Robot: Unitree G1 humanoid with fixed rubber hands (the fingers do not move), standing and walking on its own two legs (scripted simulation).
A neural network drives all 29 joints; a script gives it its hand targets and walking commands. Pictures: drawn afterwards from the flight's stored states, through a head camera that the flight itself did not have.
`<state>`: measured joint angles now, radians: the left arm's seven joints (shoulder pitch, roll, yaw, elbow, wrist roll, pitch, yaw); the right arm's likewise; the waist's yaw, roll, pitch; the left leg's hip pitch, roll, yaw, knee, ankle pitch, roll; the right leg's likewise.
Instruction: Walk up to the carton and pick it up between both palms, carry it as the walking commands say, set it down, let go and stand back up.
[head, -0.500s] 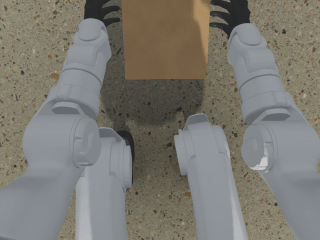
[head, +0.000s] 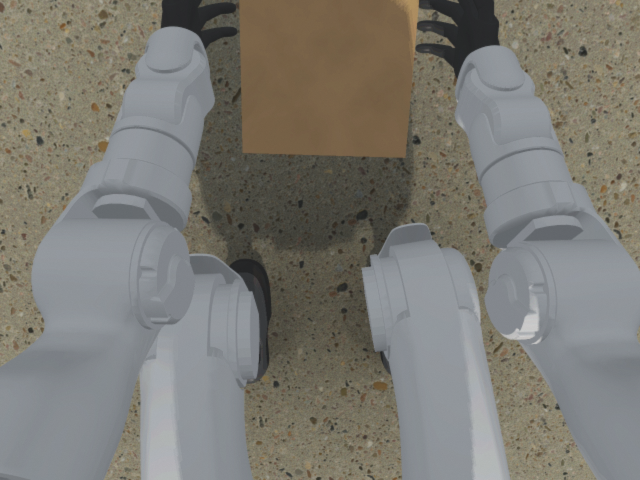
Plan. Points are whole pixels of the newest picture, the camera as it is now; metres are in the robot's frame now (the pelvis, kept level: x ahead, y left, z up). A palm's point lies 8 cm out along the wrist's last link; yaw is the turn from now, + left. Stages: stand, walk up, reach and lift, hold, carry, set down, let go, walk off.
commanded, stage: set down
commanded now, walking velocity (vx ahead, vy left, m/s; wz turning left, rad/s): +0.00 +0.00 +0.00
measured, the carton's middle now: (326, 49) +0.53 -0.05 -0.29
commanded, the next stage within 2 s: none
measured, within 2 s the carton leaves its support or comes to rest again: neither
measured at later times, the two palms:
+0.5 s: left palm (185, 32) +0.53 +0.09 -0.19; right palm (475, 48) +0.49 -0.19 -0.20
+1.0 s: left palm (170, 41) +0.53 +0.11 -0.20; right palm (496, 50) +0.49 -0.22 -0.20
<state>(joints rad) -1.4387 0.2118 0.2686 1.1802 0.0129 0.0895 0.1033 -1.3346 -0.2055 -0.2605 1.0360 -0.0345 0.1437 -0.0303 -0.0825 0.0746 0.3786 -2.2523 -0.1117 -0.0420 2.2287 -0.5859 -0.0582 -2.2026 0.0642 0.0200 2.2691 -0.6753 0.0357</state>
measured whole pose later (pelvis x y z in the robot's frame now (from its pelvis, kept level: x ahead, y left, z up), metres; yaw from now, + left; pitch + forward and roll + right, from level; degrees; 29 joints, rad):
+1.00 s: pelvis -0.01 +0.00 +0.00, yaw -1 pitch +33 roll +0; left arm -1.48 0.29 0.14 1.26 -0.10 0.00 0.10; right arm -1.40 -0.32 -0.16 1.20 0.11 -0.01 -0.06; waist -0.06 0.03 0.43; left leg -2.24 -0.07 -0.03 2.24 -0.58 -0.05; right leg -2.22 0.04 0.01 2.27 -0.63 0.02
